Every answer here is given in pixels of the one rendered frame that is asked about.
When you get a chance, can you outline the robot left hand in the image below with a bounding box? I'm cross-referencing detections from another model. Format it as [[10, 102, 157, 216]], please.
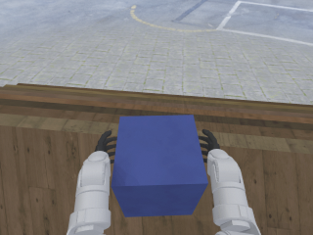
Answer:
[[94, 130, 117, 164]]

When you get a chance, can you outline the right robot forearm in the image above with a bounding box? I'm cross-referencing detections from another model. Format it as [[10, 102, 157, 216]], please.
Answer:
[[207, 149, 261, 235]]

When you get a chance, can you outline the carton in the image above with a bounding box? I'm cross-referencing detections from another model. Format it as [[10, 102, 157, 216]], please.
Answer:
[[111, 115, 208, 217]]

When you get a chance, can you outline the left robot forearm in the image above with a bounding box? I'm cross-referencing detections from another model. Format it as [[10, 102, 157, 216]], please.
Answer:
[[67, 151, 112, 235]]

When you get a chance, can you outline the robot right hand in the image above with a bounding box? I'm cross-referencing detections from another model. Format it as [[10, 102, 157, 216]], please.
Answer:
[[198, 129, 220, 163]]

